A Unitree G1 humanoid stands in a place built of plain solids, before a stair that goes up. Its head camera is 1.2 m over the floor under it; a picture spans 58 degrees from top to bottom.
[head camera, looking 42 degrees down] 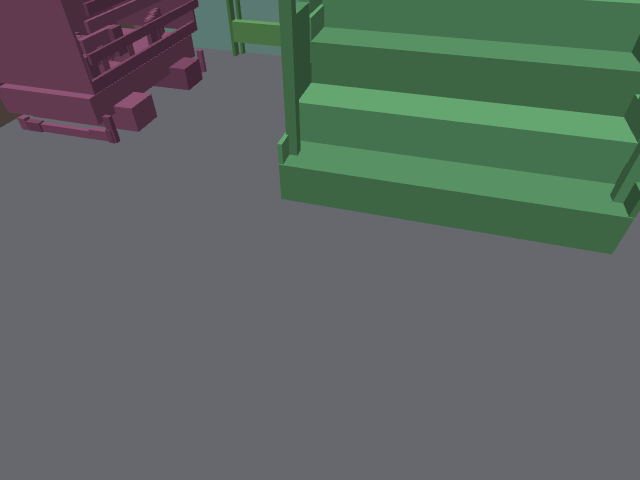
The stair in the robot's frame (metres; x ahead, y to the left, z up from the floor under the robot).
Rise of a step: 0.19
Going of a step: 0.23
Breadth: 1.40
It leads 15 degrees to the right of straight ahead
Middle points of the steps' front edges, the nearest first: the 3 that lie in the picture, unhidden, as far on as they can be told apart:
1.43 -0.49 0.19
1.65 -0.55 0.37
1.87 -0.61 0.56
